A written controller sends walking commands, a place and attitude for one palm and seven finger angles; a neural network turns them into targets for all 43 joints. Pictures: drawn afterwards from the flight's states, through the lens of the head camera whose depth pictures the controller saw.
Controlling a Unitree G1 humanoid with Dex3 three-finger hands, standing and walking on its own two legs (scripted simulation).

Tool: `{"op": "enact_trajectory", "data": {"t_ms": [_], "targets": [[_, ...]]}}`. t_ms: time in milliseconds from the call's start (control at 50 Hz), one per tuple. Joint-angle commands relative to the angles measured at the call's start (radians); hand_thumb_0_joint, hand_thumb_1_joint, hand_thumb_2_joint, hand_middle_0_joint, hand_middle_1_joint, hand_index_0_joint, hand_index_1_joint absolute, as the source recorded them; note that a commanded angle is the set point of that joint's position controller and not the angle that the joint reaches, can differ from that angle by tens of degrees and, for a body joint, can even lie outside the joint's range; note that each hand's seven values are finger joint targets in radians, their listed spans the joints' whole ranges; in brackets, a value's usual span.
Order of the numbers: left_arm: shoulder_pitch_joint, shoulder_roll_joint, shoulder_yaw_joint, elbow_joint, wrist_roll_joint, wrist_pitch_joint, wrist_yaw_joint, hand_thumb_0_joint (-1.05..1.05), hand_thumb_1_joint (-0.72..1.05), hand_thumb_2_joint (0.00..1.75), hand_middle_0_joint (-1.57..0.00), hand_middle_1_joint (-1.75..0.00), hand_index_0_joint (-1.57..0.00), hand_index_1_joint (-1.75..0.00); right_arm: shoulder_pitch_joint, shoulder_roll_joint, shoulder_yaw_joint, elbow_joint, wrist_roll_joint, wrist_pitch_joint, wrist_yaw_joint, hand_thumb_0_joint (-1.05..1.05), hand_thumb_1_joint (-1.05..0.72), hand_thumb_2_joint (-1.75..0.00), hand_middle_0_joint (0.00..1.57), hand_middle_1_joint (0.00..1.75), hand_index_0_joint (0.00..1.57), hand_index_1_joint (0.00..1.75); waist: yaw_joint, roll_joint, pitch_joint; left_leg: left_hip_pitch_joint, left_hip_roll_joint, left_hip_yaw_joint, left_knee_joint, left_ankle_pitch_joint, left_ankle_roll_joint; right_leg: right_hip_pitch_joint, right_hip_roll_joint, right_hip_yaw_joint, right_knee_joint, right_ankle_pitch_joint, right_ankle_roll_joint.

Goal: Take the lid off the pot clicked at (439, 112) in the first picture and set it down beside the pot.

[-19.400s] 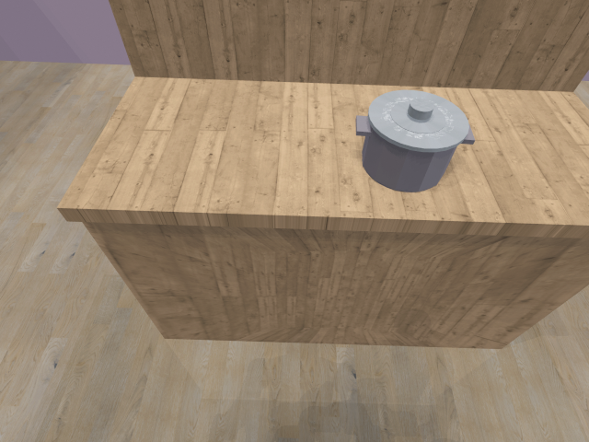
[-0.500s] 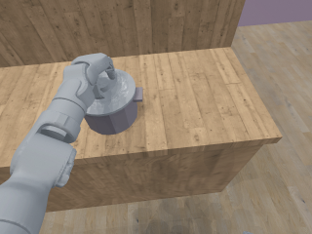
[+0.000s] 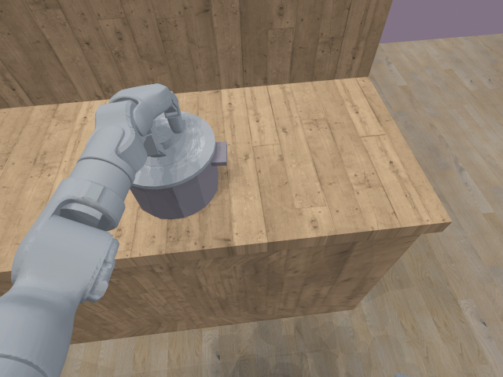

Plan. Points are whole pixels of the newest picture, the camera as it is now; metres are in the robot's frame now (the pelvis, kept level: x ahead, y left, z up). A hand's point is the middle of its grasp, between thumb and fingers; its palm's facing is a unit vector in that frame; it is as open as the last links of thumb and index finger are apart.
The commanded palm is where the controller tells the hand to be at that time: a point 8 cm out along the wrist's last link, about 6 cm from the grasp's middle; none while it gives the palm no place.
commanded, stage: close the fingers and squeeze the knob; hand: left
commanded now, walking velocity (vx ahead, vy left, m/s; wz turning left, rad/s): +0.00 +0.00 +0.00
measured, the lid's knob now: (160, 138) +0.49 +0.14 +0.10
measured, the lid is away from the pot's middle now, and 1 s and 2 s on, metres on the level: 0.00 0.01 0.02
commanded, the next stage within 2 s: lift the lid straight up in 0.48 s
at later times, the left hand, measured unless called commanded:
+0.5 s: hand (153, 141) +0.46 +0.14 +0.12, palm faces -0.37 -0.11 -0.92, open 7.4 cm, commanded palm +0.46 +0.15 +0.18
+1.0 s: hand (148, 135) +0.46 +0.15 +0.13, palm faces -0.37 -0.11 -0.92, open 7.3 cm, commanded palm +0.46 +0.16 +0.21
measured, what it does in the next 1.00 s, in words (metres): stands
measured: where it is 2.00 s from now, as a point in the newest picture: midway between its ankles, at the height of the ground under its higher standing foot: outside the picture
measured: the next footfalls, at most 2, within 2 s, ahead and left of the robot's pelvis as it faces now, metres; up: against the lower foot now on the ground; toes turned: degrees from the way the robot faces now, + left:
none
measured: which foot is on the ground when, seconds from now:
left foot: down 0.00-1.00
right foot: down 0.00-1.00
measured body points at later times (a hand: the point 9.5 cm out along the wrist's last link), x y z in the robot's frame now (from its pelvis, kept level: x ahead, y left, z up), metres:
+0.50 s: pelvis -0.01 +0.00 +0.00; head +0.04 -0.02 +0.45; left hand +0.48 +0.15 +0.17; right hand +0.07 -0.26 -0.14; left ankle +0.01 +0.13 -0.74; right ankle -0.05 -0.16 -0.74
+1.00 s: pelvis -0.01 +0.00 +0.00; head +0.04 -0.03 +0.45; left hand +0.48 +0.15 +0.19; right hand +0.08 -0.27 -0.13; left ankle +0.01 +0.13 -0.74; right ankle -0.05 -0.16 -0.74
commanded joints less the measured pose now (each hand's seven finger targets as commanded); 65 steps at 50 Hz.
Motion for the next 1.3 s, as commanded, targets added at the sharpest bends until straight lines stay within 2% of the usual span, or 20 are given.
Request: {"op": "enact_trajectory", "data": {"t_ms": [0, 40, 80, 140, 160, 200, 220, 280, 560, 680, 740, 820, 860, 940, 980, 1040, 1100, 1180, 1240, 1280], "targets": [[-0.491, 0.238, 0.09, -0.213, 0.024, -0.001, 0.026, 0.0, 0.25, 0.92, -0.59, -1.03, -0.69, -1.07, 0.017, -0.14, -0.049, -0.101, 0.002, -0.023, -0.004, 0.0, -0.9, -0.9, 0.2, 0.3, 0.2, 0.3, 0.002, -0.054, -0.428, 0.324, -0.081, 0.035, 0.013, 0.323, 0.082, 0.038, 0.111, -0.093, -0.019, 0.483, -0.067], [-0.46, 0.194, 0.065, -0.208, 0.02, 0.001, 0.029, 0.0, 0.27, 0.93, -0.59, -1.04, -0.71, -1.07, 0.009, -0.131, -0.049, -0.109, 0.0, -0.025, -0.002, 0.0, -0.9, -0.9, 0.2, 0.3, 0.2, 0.3, 0.004, -0.048, -0.431, 0.328, -0.084, 0.032, 0.017, 0.328, 0.082, 0.028, 0.114, -0.098, -0.016, 0.479, -0.069], [-0.437, 0.208, 0.08, -0.175, 0.006, 0.005, 0.03, 0.0, 0.3, 0.94, -0.6, -1.04, -0.73, -1.08, 0.003, -0.133, -0.046, -0.106, 0.005, -0.021, -0.004, 0.0, -0.9, -0.9, 0.2, 0.3, 0.2, 0.3, 0.004, -0.098, -0.389, 0.289, -0.08, 0.035, 0.009, 0.305, 0.082, 0.041, 0.111, -0.096, -0.022, 0.471, -0.067], [-0.483, 0.196, 0.058, -0.189, 0.012, 0.015, 0.034, 0.0, 0.35, 0.96, -0.62, -1.05, -0.76, -1.09, 0.003, -0.135, -0.046, -0.1, 0.005, -0.02, -0.004, 0.0, -0.9, -0.9, 0.2, 0.3, 0.2, 0.3, -0.002, -0.063, -0.392, 0.306, -0.083, 0.033, 0.002, 0.282, 0.081, 0.014, 0.114, -0.097, -0.025, 0.442, -0.067], [-0.446, 0.204, 0.07, -0.135, 0.009, 0.02, 0.036, 0.0, 0.36, 0.96, -0.62, -1.06, -0.77, -1.1, 0.004, -0.133, -0.044, -0.096, 0.005, -0.022, -0.006, 0.0, -0.9, -0.9, 0.2, 0.3, 0.2, 0.3, 0.0, -0.095, -0.368, 0.284, -0.082, 0.035, 0.005, 0.274, 0.082, 0.019, 0.114, -0.098, -0.021, 0.436, -0.065], [-0.491, 0.234, 0.088, -0.191, 0.021, 0.012, 0.037, 0.0, 0.39, 0.97, -0.63, -1.06, -0.78, -1.1, 0.004, -0.137, -0.045, -0.102, 0.003, -0.021, -0.006, 0.0, -0.9, -0.9, 0.2, 0.3, 0.2, 0.3, 0.006, -0.059, -0.418, 0.314, -0.082, 0.029, 0.003, 0.292, 0.079, 0.03, 0.112, -0.095, -0.018, 0.442, -0.069], [-0.492, 0.198, 0.06, -0.21, 0.019, 0.011, 0.038, 0.0, 0.41, 0.98, -0.64, -1.07, -0.79, -1.11, -0.005, -0.13, -0.046, -0.105, 0.003, -0.023, -0.003, 0.0, -0.9, -0.9, 0.2, 0.3, 0.2, 0.3, 0.002, -0.032, -0.425, 0.327, -0.081, 0.031, 0.009, 0.303, 0.079, 0.025, 0.111, -0.094, -0.014, 0.447, -0.07], [-0.448, 0.211, 0.086, -0.208, 0.009, 0.005, 0.039, 0.0, 0.45, 0.99, -0.65, -1.08, -0.8, -1.11, -0.008, -0.128, -0.046, -0.11, 0.001, -0.024, -0.005, 0.0, -0.9, -0.9, 0.2, 0.3, 0.2, 0.3, 0.011, -0.079, -0.427, 0.31, -0.081, 0.03, 0.009, 0.312, 0.083, 0.051, 0.11, -0.094, -0.019, 0.469, -0.069], [-0.457, 0.232, 0.091, -0.201, 0.014, 0.012, 0.046, 0.0, 0.62, 1.02, -0.76, -1.14, -0.84, -1.12, -0.011, -0.133, -0.046, -0.1, 0.004, -0.026, -0.008, 0.0, -0.9, -0.9, 0.2, 0.3, 0.2, 0.3, 0.01, -0.068, -0.392, 0.309, -0.081, 0.031, -0.002, 0.27, 0.081, 0.035, 0.113, -0.095, -0.022, 0.427, -0.068], [-0.529, 0.212, 0.072, -0.303, 0.002, 0.008, 0.038, 0.0, 0.64, 1.02, -0.78, -1.16, -0.85, -1.12, -0.025, -0.125, -0.049, -0.111, 0.002, -0.035, -0.01, 0.0, -0.9, -0.9, 0.2, 0.3, 0.2, 0.3, 0.006, -0.064, -0.429, 0.341, -0.081, 0.025, -0.002, 0.308, 0.086, 0.053, 0.112, -0.093, -0.029, 0.473, -0.07], [-0.589, 0.286, 0.112, -0.302, 0.016, 0.01, 0.041, 0.0, 0.64, 1.02, -0.79, -1.16, -0.85, -1.12, -0.015, -0.134, -0.046, -0.098, 0.002, -0.041, -0.015, 0.0, -0.9, -0.9, 0.2, 0.3, 0.2, 0.3, 0.006, -0.056, -0.442, 0.352, -0.086, 0.022, -0.008, 0.285, 0.086, 0.057, 0.113, -0.088, -0.033, 0.466, -0.067], [-0.592, 0.249, 0.085, -0.31, 0.016, 0.008, 0.034, 0.0, 0.65, 1.02, -0.79, -1.16, -0.85, -1.12, -0.013, -0.128, -0.048, -0.097, -0.001, -0.055, -0.016, 0.0, -0.9, -0.9, 0.2, 0.3, 0.2, 0.3, 0.002, -0.028, -0.447, 0.382, -0.081, 0.019, 0.001, 0.324, 0.086, 0.049, 0.114, -0.09, -0.029, 0.484, -0.072], [-0.584, 0.271, 0.099, -0.272, 0.013, 0.012, 0.029, 0.0, 0.65, 1.02, -0.79, -1.16, -0.85, -1.12, -0.015, -0.132, -0.044, -0.094, 0.001, -0.055, -0.017, 0.0, -0.9, -0.9, 0.2, 0.3, 0.2, 0.3, 0.006, -0.049, -0.423, 0.35, -0.084, 0.022, -0.01, 0.29, 0.085, 0.057, 0.112, -0.087, -0.034, 0.469, -0.069], [-0.628, 0.294, 0.114, -0.329, 0.021, 0.001, 0.018, 0.0, 0.65, 1.02, -0.79, -1.16, -0.85, -1.12, -0.008, -0.136, -0.048, -0.099, -0.003, -0.066, -0.017, 0.0, -0.9, -0.9, 0.2, 0.3, 0.2, 0.3, 0.008, -0.029, -0.486, 0.395, -0.087, 0.013, -0.005, 0.332, 0.087, 0.073, 0.111, -0.085, -0.035, 0.504, -0.071], [-0.619, 0.236, 0.074, -0.347, 0.008, 0.002, 0.006, 0.0, 0.65, 1.02, -0.79, -1.16, -0.85, -1.12, -0.016, -0.127, -0.05, -0.104, -0.002, -0.07, -0.015, 0.0, -0.9, -0.9, 0.2, 0.3, 0.2, 0.3, 0.005, -0.029, -0.484, 0.403, -0.083, 0.012, -0.003, 0.364, 0.086, 0.075, 0.111, -0.089, -0.035, 0.517, -0.073], [-0.593, 0.264, 0.095, -0.24, 0.009, 0.023, -0.006, 0.0, 0.65, 1.02, -0.79, -1.16, -0.85, -1.12, -0.006, -0.142, -0.045, -0.084, 0.0, -0.062, -0.016, 0.0, -0.9, -0.9, 0.2, 0.3, 0.2, 0.3, 0.004, -0.075, -0.401, 0.353, -0.089, 0.018, -0.018, 0.295, 0.085, 0.053, 0.112, -0.092, -0.047, 0.476, -0.067], [-0.692, 0.272, 0.086, -0.322, 0.017, 0.012, -0.016, 0.0, 0.65, 1.02, -0.79, -1.16, -0.85, -1.12, -0.01, -0.138, -0.045, -0.092, -0.003, -0.07, -0.017, 0.0, -0.9, -0.9, 0.2, 0.3, 0.2, 0.3, 0.0, -0.042, -0.458, 0.397, -0.088, 0.013, -0.02, 0.312, 0.086, 0.065, 0.11, -0.087, -0.047, 0.482, -0.069], [-0.677, 0.225, 0.063, -0.282, 0.01, 0.015, -0.024, 0.0, 0.65, 1.02, -0.79, -1.16, -0.85, -1.12, 0.0, -0.134, -0.048, -0.087, -0.005, -0.077, -0.019, 0.0, -0.9, -0.9, 0.2, 0.3, 0.2, 0.3, 0.0, -0.052, -0.44, 0.399, -0.083, 0.011, -0.022, 0.322, 0.085, 0.054, 0.112, -0.095, -0.052, 0.472, -0.073], [-0.69, 0.302, 0.114, -0.251, 0.022, 0.017, -0.024, 0.0, 0.65, 1.02, -0.79, -1.16, -0.85, -1.12, -0.003, -0.14, -0.042, -0.089, -0.006, -0.079, -0.021, 0.0, -0.9, -0.9, 0.2, 0.3, 0.2, 0.3, 0.008, -0.074, -0.445, 0.373, -0.091, 0.013, -0.028, 0.299, 0.088, 0.077, 0.108, -0.085, -0.052, 0.479, -0.069], [-0.697, 0.274, 0.086, -0.224, 0.024, 0.024, -0.029, 0.0, 0.65, 1.02, -0.79, -1.16, -0.85, -1.12, 0.0, -0.139, -0.042, -0.081, -0.004, -0.077, -0.022, 0.0, -0.9, -0.9, 0.2, 0.3, 0.2, 0.3, 0.003, -0.073, -0.426, 0.36, -0.086, 0.019, -0.033, 0.299, 0.086, 0.077, 0.106, -0.088, -0.057, 0.476, -0.069]]}}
